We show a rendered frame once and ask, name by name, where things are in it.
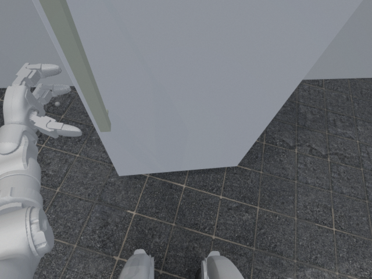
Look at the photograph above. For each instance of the robot left upper arm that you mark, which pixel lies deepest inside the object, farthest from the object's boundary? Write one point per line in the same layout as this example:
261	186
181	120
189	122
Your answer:
25	237

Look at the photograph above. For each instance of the handle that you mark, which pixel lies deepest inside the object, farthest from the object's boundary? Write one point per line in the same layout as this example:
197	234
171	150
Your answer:
61	21

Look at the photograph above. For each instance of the right robot thigh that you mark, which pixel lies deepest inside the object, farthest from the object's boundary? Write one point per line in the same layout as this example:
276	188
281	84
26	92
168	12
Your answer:
219	267

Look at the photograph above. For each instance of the left robot forearm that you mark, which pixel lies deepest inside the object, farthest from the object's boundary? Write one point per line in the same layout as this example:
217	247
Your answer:
20	173

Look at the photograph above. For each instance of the fridge door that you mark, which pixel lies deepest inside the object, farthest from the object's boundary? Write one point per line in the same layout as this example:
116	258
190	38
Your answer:
192	84

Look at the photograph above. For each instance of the robot left hand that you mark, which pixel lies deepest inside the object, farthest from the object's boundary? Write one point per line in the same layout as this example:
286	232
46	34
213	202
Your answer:
19	103

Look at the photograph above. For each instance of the left robot shin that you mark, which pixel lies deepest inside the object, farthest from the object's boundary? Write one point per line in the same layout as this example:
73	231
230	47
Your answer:
138	251

